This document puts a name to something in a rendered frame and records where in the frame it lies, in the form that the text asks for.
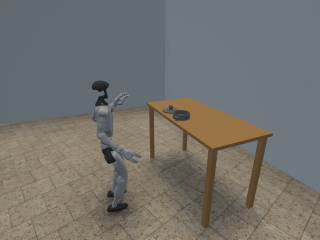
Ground left robot upper arm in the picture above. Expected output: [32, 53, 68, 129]
[91, 110, 96, 122]

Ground right robot upper arm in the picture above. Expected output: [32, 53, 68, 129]
[96, 106, 109, 140]

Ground robot left forearm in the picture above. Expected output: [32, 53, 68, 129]
[109, 103, 116, 111]

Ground humanoid robot head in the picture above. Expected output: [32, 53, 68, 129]
[92, 80, 109, 107]

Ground humanoid robot torso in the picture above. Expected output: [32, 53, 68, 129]
[94, 103, 114, 155]

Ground table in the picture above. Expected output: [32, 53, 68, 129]
[146, 97, 273, 229]

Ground robot right forearm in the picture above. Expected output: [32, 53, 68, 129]
[98, 133, 125, 155]

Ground robot left hand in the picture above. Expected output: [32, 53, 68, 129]
[112, 92, 129, 106]

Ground lid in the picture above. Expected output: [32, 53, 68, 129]
[162, 107, 179, 113]

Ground pot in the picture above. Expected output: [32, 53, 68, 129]
[173, 110, 190, 121]

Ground robot right hand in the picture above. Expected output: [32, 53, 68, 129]
[122, 149, 142, 164]

